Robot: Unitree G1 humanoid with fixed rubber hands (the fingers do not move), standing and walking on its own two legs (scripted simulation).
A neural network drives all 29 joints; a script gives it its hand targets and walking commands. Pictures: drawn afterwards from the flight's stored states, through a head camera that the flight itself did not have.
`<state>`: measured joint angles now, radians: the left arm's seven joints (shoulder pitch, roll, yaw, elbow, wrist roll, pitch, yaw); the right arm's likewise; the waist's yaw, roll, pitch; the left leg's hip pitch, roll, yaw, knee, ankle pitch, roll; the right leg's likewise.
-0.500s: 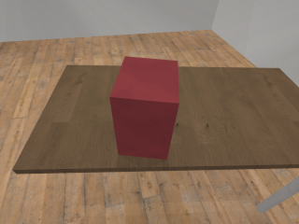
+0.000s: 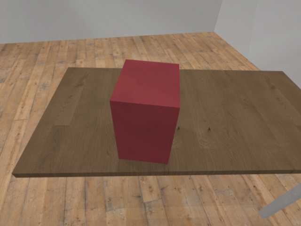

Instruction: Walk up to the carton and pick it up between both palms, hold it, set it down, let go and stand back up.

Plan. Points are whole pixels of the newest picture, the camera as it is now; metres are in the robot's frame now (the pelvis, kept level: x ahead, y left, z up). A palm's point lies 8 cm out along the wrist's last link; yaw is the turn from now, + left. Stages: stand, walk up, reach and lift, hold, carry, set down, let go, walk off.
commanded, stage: stand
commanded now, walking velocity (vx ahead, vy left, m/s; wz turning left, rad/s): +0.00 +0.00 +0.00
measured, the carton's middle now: (147, 113) +0.46 +0.01 +0.05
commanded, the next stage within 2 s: none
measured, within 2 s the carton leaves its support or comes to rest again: neither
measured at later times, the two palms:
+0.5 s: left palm out of the picture +0.08 +0.31 -0.11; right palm out of the picture +0.09 -0.31 -0.10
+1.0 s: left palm out of the picture +0.08 +0.31 -0.11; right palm out of the picture +0.09 -0.31 -0.10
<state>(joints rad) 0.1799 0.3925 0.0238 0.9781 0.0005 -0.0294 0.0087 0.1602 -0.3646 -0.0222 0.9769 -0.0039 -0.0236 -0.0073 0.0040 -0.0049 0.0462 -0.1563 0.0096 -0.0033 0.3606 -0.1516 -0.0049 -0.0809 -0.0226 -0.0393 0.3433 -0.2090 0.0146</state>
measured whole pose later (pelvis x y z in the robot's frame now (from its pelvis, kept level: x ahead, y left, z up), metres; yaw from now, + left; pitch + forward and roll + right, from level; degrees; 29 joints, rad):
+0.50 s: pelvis +0.00 +0.00 +0.00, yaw +0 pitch -3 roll +0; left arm 0.17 0.38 0.02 0.99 0.00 -0.03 0.01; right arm 0.15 -0.36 -0.02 0.98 0.00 -0.02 -0.01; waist 0.00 -0.01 0.05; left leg -0.15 0.01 -0.01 0.35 -0.15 -0.01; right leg -0.08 -0.02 -0.05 0.33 -0.21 0.01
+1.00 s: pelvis +0.01 -0.01 +0.00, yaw +1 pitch -2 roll +0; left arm 0.17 0.39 0.03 1.00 0.00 -0.03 0.01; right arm 0.16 -0.37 -0.03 1.01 0.00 -0.02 -0.02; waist 0.00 0.00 0.05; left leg -0.15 0.01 -0.03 0.35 -0.15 -0.02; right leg -0.07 -0.02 -0.06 0.32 -0.21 0.01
